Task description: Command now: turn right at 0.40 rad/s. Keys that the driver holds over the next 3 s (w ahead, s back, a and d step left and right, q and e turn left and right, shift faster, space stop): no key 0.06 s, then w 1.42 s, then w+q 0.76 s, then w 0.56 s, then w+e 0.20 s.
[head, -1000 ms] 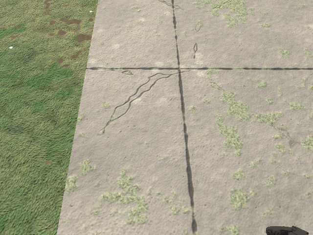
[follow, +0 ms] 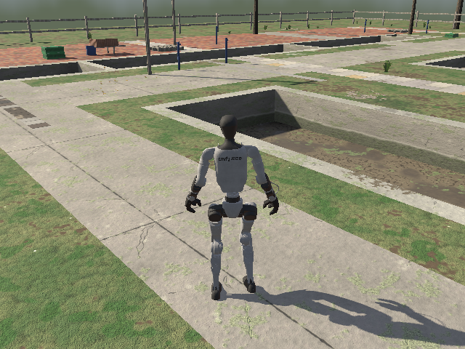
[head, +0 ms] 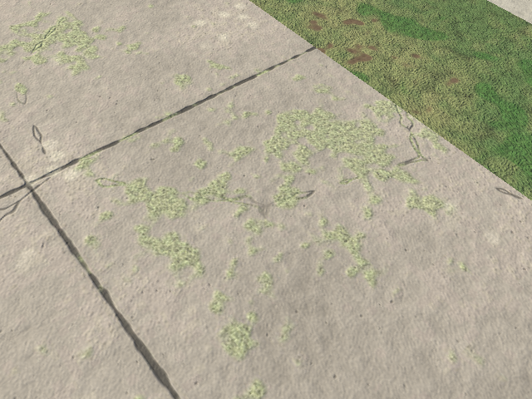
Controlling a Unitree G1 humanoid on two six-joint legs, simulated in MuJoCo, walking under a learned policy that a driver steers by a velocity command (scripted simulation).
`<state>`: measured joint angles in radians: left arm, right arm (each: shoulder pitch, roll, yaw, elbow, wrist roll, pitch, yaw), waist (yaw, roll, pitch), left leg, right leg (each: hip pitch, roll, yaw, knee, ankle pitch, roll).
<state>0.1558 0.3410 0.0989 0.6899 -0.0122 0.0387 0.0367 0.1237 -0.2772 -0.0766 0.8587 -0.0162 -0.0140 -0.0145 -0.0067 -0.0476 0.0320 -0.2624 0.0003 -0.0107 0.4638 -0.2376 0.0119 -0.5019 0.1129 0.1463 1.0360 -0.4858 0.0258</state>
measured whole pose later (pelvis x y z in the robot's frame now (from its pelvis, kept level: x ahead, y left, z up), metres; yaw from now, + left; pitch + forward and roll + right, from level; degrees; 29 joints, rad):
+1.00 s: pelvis +0.35 +0.01 +0.01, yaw -3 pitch +1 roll +1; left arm 0.20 0.30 0.06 0.74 -0.01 -0.06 0.02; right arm 0.31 -0.27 -0.05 0.88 0.00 -0.09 0.03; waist -0.05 -0.04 0.02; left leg -0.13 -0.08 0.06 0.28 -0.16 0.08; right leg -0.67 -0.14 0.05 0.99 -0.14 0.00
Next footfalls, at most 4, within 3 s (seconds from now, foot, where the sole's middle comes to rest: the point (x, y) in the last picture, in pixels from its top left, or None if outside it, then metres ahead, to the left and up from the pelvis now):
0.26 right None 0.03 -0.14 -0.78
0.72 left None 0.39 0.09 -0.78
1.26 right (320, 312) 0.69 -0.16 -0.78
1.82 left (235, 219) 1.00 0.08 -0.78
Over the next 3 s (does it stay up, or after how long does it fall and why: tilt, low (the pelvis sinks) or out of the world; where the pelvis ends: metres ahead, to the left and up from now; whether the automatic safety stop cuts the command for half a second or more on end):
stays up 1.44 0.20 0.00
